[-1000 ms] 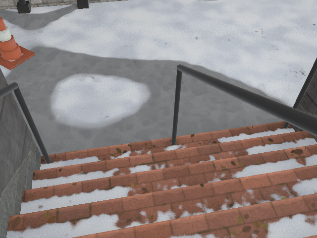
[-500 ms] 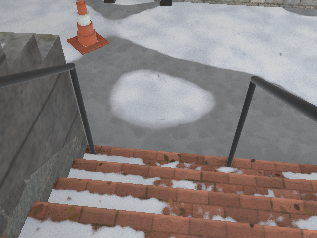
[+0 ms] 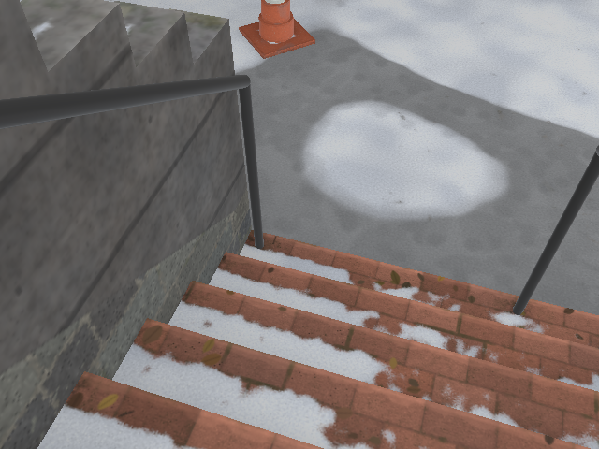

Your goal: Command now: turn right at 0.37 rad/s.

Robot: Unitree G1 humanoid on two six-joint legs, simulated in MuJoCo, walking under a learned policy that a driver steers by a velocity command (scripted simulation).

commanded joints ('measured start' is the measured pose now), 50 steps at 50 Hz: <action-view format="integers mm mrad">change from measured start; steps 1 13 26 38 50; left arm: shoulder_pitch -201 -21 -278 -23 -299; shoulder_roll -88 44 20 174 201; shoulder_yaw -34 -62 -43 -13 -5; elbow -243 -262 -400 -231 -171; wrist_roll -2 16 36 9 75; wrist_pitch -18 105 82 -25 -75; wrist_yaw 19 -88 -60 -118 -62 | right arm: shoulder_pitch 538 197 410 7 537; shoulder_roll -197 -106 -122 -2 -161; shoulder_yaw -106 -49 -74 -61 -132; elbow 46 114 259 50 119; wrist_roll -52 -101 -103 -72 -78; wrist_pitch -46 -170 -175 -141 -52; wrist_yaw -76 -59 -61 -13 12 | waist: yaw -318 -126 -259 -20 -414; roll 272 59 173 -206 311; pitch -164 -10 47 145 -92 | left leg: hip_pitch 829 17 155 -726 542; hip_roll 468 347 524 13 5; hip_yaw -530 -104 -62 -368 8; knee -132 -166 -144 688 215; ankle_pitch -60 -131 -292 136 528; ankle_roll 382 153 68 47 179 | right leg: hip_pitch -693 -789 -754 -187 -437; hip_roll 102 44 -64 -344 -42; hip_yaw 63 139 81 670 -65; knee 224 1542 1339 178 1235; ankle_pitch -392 156 -227 -492 -474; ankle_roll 7 129 24 -153 187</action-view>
